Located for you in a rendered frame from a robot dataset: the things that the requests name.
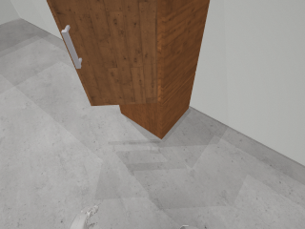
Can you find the cupboard door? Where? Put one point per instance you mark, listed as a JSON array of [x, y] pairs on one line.
[[118, 43]]

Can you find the robot left hand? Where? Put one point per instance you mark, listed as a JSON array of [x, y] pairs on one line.
[[81, 220]]

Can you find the handle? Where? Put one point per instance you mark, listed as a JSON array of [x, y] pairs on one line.
[[77, 61]]

